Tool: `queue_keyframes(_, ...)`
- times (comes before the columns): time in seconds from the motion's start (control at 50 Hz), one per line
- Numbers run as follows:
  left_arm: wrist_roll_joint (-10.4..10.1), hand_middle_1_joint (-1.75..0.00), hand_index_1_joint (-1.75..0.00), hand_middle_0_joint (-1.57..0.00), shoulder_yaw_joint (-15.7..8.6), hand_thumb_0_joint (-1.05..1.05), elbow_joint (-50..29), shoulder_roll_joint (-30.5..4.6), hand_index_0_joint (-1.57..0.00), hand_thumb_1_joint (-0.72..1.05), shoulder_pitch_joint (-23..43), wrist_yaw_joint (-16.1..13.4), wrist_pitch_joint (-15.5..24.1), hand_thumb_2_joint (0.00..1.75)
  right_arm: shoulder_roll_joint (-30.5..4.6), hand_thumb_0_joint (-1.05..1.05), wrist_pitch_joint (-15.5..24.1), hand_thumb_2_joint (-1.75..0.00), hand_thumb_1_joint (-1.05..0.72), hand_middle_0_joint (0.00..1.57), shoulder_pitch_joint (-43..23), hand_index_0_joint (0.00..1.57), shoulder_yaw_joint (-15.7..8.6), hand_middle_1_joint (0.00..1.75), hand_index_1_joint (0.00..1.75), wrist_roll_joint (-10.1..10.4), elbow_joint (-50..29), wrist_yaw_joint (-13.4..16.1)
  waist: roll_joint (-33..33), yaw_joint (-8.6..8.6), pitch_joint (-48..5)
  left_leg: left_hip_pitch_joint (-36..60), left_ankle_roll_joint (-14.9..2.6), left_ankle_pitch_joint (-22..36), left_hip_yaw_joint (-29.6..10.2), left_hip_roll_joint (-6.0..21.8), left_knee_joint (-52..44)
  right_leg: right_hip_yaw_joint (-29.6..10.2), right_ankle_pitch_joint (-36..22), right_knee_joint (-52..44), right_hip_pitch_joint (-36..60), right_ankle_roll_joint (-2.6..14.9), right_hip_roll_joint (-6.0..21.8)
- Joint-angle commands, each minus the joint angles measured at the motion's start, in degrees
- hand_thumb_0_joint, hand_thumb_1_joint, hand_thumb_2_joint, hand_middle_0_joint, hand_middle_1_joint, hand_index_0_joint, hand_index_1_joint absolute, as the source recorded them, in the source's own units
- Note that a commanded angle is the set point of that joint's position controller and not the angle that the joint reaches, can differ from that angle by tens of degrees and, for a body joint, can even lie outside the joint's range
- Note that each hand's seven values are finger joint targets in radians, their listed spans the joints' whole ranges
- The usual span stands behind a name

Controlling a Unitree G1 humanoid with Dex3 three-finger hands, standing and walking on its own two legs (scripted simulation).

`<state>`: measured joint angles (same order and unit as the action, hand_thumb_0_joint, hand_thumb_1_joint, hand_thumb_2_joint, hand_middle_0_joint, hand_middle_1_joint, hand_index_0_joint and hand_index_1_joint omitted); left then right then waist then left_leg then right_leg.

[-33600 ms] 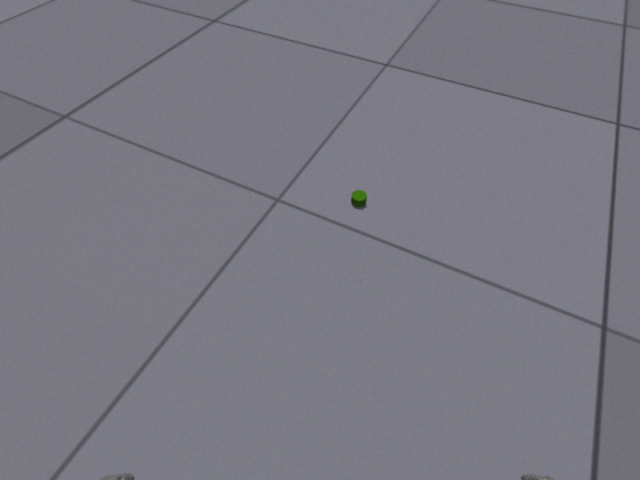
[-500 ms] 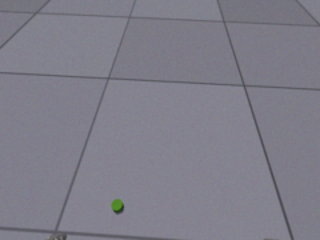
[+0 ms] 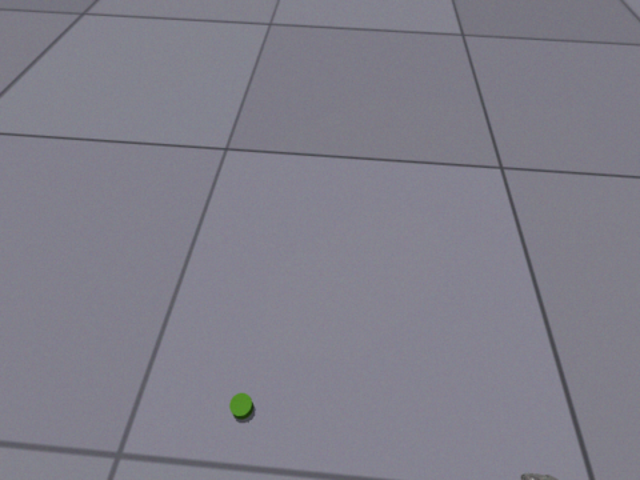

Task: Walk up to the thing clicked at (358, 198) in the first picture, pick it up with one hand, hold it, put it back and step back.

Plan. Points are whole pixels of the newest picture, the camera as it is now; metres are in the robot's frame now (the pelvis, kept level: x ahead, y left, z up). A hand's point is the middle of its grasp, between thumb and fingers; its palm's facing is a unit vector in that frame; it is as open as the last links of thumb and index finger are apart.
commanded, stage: stand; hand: left
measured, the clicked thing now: (241, 406) +0.38 +0.23 -0.76
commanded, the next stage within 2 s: rise first in 1.64 s
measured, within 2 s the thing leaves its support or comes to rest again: neither
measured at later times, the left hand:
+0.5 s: hand out of the picture +0.10 +0.25 -0.16, palm faces -0.02 -0.94 -0.34, open 7.4 cm
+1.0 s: hand out of the picture +0.08 +0.25 -0.16, palm faces -0.01 -0.94 -0.34, open 7.4 cm
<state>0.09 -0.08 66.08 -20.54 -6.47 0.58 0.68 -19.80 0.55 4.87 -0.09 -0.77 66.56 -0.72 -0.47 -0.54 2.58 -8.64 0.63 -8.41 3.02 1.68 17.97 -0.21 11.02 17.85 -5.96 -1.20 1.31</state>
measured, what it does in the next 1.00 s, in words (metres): stands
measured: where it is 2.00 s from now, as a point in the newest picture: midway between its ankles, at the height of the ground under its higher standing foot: outside the picture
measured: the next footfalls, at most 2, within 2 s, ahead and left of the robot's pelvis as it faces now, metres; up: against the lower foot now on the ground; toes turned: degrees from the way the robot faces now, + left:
none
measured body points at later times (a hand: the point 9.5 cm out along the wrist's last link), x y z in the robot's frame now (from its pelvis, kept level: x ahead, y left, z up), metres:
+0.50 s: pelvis +0.02 +0.00 +0.00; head +0.03 +0.00 +0.45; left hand +0.10 +0.30 -0.13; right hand +0.11 -0.30 -0.13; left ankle +0.01 +0.12 -0.75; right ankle -0.01 -0.13 -0.75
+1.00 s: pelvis +0.01 -0.01 +0.00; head +0.02 +0.00 +0.45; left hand +0.08 +0.30 -0.13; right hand +0.09 -0.31 -0.13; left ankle +0.01 +0.12 -0.75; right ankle -0.01 -0.13 -0.75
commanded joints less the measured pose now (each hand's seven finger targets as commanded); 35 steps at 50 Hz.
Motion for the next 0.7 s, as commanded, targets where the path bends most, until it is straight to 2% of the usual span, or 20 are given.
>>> queue_keyframes(0.0, 0.28, -0.3, -0.3, -0.2, -1.97, 0.0, -3.71, -12.01, -0.2, 0.9, 2.78, -0.97, 1.38, 0.9, -12.29, 0.0, 1.52, -0.9, -0.9, 0.2, -3.06, 0.2, -2.38, 0.3, 0.3, 0.18, -3.07, 0.82, 0.73, 0.12, -5.7, 4.73, -1.41, 8.78, -6.29, 7.02, -1.8, -4.78, -8.2, -2.53, -0.93, 2.03, 6.5)
queue_keyframes(0.06, 0.18, -0.3, -0.3, -0.2, -1.98, 0.0, -3.56, -12.03, -0.2, 0.9, 2.4, -0.97, 1.3, 0.9, -12.32, 0.0, 1.56, -0.9, -0.9, 0.2, -2.48, 0.2, -2.23, 0.3, 0.3, 0.28, -2.94, 0.9, 1.5, -0.02, -5.69, 4.57, -1.21, 8.79, -5.85, 6.56, -1.82, -4.62, -9.05, -2.71, -0.55, 1.89, 6.5)
queue_keyframes(0.12, 0.24, -0.3, -0.3, -0.2, -1.91, 0.0, -3.75, -11.66, -0.2, 0.9, 2.26, -1.08, 1.27, 0.9, -12.48, 0.0, 1.55, -0.9, -0.9, 0.2, -3.02, 0.2, -2.31, 0.3, 0.3, 0.31, -3.1, 1.01, 1.34, 0.27, -6.79, 5.64, -1.41, 12.14, -6.04, 7.11, -1.31, -4.12, -11.5, -1.97, 0.21, 1.83, 6.63)
queue_keyframes(0.28, 0.29, -0.3, -0.3, -0.2, -1.89, 0.0, -3.55, -11.32, -0.2, 0.9, 1.92, -1.22, 1.2, 0.9, -12.21, 0.0, 1.24, -0.9, -0.9, 0.2, -3.36, 0.2, -2.25, 0.3, 0.3, 0.34, -3.49, 1.1, 0.38, 0.3, -3.99, 4.87, -1.09, 10.8, -6.05, 6.71, -1.54, -3.84, -10.46, -3.08, -1.1, 1.47, 6.57)
queue_keyframes(0.32, 0.39, -0.3, -0.3, -0.2, -2.13, 0.0, -3.84, -11.86, -0.2, 0.9, 2.54, -1.3, 1.23, 0.9, -12.12, 0.0, 1.21, -0.9, -0.9, 0.2, -3.3, 0.2, -2.37, 0.3, 0.3, 0.29, -3.62, 1.08, -0.14, 0.21, -5.26, 5.61, -1.22, 11.11, -5.91, 6.84, -1.3, -3.76, -11.12, -2.95, -0.19, 1.73, 6.68)
queue_keyframes(0.42, 0.38, -0.3, -0.3, -0.2, -2.33, 0.0, -4.16, -11.95, -0.2, 0.9, 2.81, -1.38, 1.34, 0.9, -12.17, 0.0, 1.26, -0.9, -0.9, 0.2, -3.08, 0.2, -2.45, 0.3, 0.3, 0.3, -3.78, 1.11, 0.3, 0.02, -6.78, 6.53, -1.4, 12.45, -5.62, 6.91, -0.99, -3.9, -13.35, -2.85, 1.45, 1.8, 6.95)
queue_keyframes(0.48, 0.23, -0.3, -0.3, -0.2, -2.29, 0.0, -4.22, -11.84, -0.2, 0.9, 2.26, -1.37, 1.4, 0.9, -11.98, 0.0, 1.34, -0.9, -0.9, 0.2, -3.41, 0.2, -2.33, 0.3, 0.3, 0.4, -3.98, 1.1, 0.16, 0.3, -6.92, 7.46, -1.34, 16.28, -5.62, 7.1, -0.56, -3.46, -17.07, -2.25, 1.67, 1.77, 6.92)
queue_keyframes(0.58, 0.36, -0.3, -0.3, -0.2, -2.48, 0.0, -4.45, -12.22, -0.2, 0.9, 2.83, -1.55, 1.35, 0.9, -11.78, 0.0, 1.08, -0.9, -0.9, 0.2, -2.94, 0.2, -2.38, 0.3, 0.3, 0.33, -4.03, 1.21, -0.29, -0.12, -6.31, 7.37, -1.24, 15.09, -5.17, 6.98, -0.39, -3.57, -16.81, -2.43, 1.37, 1.74, 6.98)
queue_keyframes(0.68, 0.35, -0.3, -0.3, -0.2, -2.45, 0.0, -4.33, -11.78, -0.2, 0.9, 2.65, -1.48, 1.11, 0.9, -11.94, 0.0, 1.03, -0.9, -0.9, 0.2, -3.48, 0.2, -2.31, 0.3, 0.3, 0.31, -4.33, 1.17, 1.07, 0.22, -4.33, 5.44, -1.2, 10.58, -5.38, 6.62, -1.68, -3.59, -11.69, -3.47, 0.89, 1.83, 6.65)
